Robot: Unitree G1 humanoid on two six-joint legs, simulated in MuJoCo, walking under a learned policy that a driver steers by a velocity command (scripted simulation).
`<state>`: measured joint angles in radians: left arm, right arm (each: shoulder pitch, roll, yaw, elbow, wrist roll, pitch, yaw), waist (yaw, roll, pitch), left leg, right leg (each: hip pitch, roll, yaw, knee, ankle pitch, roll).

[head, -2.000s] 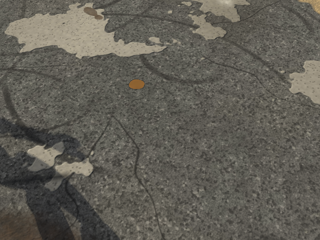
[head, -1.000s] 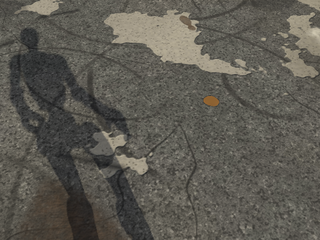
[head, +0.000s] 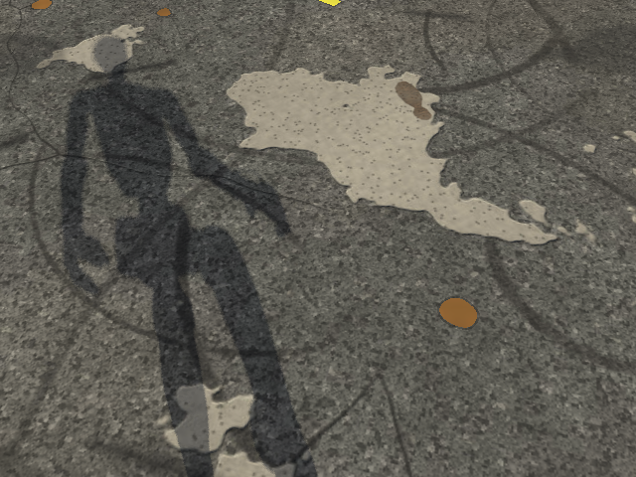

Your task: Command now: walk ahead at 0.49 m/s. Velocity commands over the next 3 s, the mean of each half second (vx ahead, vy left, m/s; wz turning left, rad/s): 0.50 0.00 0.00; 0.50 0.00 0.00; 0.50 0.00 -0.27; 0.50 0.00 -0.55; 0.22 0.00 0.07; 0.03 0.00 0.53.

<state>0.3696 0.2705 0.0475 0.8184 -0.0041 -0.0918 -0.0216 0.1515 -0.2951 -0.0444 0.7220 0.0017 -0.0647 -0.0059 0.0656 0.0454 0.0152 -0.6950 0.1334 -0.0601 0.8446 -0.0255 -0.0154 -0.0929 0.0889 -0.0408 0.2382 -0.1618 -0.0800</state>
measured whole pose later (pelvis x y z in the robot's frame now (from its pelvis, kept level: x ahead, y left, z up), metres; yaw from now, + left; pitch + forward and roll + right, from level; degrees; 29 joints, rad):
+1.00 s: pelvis +0.55 -0.01 +0.00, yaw +0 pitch +1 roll +0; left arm 0.31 0.26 0.04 0.84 0.00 -0.09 -0.03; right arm 0.20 -0.31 -0.05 0.80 0.01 -0.06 0.00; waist 0.04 0.05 0.02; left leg -0.61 0.11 -0.04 1.02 -0.22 0.00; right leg -0.18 0.06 -0.05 0.31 -0.15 -0.08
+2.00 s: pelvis +1.06 -0.10 -0.01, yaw -28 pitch +1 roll +1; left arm 0.27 0.28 0.08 0.73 -0.01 -0.04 -0.03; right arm 0.13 -0.31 -0.07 0.80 0.00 -0.11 0.00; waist 0.02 0.02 0.07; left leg -0.51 0.09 -0.04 1.12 -0.33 0.00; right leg -0.29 0.09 0.02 0.45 -0.17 -0.10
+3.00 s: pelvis +1.27 -0.23 +0.00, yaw -5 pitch +1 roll +1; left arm 0.17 0.25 0.05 0.70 0.02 0.01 0.05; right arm 0.18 -0.33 -0.09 0.67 0.02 0.07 -0.01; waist 0.02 0.03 0.04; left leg -0.49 0.01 -0.04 0.96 -0.39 -0.10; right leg -0.24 -0.05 -0.07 0.44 -0.22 -0.01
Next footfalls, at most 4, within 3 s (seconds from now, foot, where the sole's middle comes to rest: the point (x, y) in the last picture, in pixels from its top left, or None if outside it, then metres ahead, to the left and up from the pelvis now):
0.22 left None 0.31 0.16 -0.78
0.76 right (400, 432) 0.60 -0.09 -0.78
1.30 left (305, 310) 0.91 0.14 -0.78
1.82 right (432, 254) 1.10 -0.19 -0.78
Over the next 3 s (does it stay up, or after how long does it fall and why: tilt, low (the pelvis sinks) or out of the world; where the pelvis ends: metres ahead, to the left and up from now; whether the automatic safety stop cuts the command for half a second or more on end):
stays up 1.27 -0.23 0.00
